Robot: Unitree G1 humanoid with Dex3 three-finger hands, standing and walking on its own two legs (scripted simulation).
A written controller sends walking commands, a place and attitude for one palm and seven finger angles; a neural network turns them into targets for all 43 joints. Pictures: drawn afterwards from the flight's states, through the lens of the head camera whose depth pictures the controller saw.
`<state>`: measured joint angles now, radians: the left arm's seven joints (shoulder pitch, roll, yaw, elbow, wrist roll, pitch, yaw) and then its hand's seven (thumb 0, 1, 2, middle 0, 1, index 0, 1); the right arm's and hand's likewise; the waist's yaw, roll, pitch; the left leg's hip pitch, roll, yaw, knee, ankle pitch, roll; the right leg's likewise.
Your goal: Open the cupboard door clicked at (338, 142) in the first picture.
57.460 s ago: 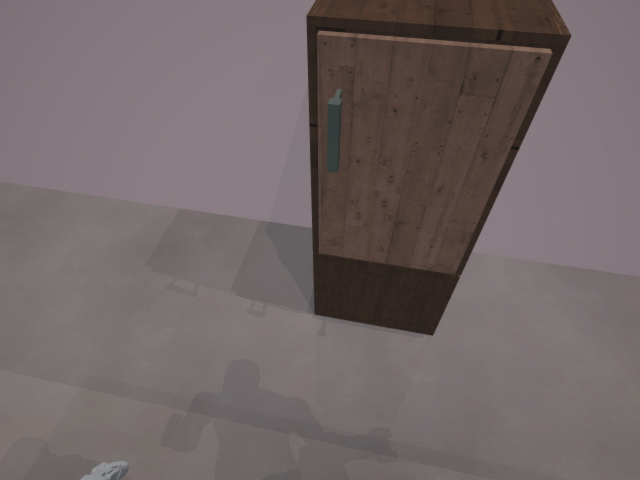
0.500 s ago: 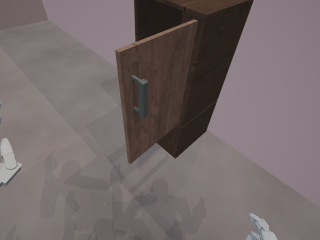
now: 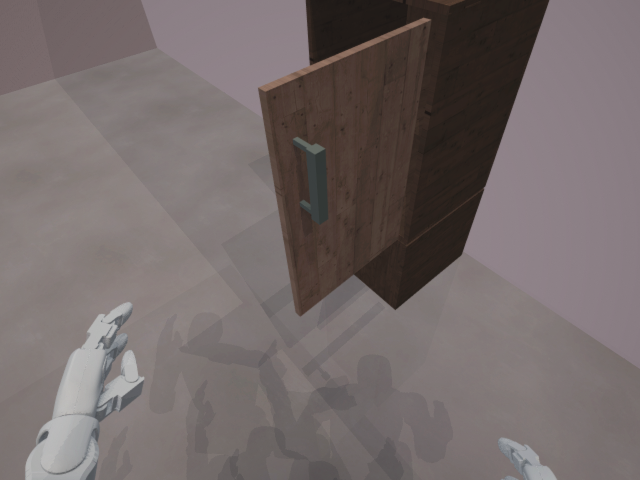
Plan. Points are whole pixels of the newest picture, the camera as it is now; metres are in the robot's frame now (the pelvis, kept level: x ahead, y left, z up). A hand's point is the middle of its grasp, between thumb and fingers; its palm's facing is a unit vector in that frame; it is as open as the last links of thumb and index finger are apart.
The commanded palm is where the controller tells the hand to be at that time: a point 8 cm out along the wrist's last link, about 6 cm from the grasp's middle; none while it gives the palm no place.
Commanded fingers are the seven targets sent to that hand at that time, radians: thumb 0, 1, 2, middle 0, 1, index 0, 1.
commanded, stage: let the arm hang, fingers relaxed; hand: left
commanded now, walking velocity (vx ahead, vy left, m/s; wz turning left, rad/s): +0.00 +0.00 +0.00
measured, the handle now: (310, 181) +0.57 +0.05 +0.06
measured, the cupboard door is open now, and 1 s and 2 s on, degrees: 92 92 92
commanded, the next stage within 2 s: look to check the result in 0.98 s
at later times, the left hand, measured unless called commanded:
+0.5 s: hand out of the picture -0.05 +0.20 -0.15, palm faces +0.03 -0.97 -0.23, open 7.3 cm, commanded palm none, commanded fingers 0.00 0.90 0.90 -0.20 -0.30 -0.20 -0.30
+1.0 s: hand out of the picture +0.01 +0.18 -0.16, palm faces +0.02 -0.98 -0.19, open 7.4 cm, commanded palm none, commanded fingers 0.00 0.90 0.90 -0.20 -0.30 -0.20 -0.30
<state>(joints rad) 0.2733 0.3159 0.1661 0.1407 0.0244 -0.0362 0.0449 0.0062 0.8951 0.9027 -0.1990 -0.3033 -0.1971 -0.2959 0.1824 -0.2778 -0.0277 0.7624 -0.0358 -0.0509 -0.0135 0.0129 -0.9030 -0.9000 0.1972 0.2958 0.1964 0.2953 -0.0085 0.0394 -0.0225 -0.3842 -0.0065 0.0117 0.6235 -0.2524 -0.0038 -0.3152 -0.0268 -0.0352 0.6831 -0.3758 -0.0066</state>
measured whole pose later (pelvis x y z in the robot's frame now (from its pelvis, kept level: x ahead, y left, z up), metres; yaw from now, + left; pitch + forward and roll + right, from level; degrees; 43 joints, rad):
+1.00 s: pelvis +0.00 +0.01 +0.02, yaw -1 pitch -1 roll +0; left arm 0.26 0.14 0.01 1.14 0.00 0.00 0.03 0.01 0.91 0.90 -0.20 -0.30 -0.20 -0.30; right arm 0.27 -0.12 -0.01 1.14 -0.03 0.01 -0.03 0.01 -0.91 -0.90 0.20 0.30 0.19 0.29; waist -0.01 0.01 0.05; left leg -0.23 0.00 0.02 0.42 -0.16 0.01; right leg -0.15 -0.01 -0.02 0.43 -0.26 0.00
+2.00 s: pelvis +0.03 -0.01 +0.02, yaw +0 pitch -1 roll +0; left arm 0.23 0.18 0.01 1.14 0.00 -0.02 0.03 0.01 0.90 0.90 -0.20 -0.30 -0.20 -0.30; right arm 0.19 -0.19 -0.01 1.14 -0.03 0.01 -0.03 0.01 -0.91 -0.90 0.20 0.30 0.20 0.29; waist 0.00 0.02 0.05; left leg -0.18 0.03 0.00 0.37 -0.17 -0.03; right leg -0.09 0.02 -0.04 0.37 -0.26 -0.03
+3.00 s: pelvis +0.03 -0.01 +0.02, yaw -1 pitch -1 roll +0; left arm 0.26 0.16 0.01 1.15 0.00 -0.02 0.03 0.01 0.90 0.90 -0.20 -0.30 -0.20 -0.30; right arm 0.22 -0.16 0.00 1.15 -0.02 0.00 -0.04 0.01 -0.91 -0.90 0.20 0.30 0.20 0.29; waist 0.00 0.00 0.05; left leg -0.17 0.04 0.00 0.37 -0.18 -0.03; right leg -0.07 0.02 -0.04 0.36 -0.27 -0.04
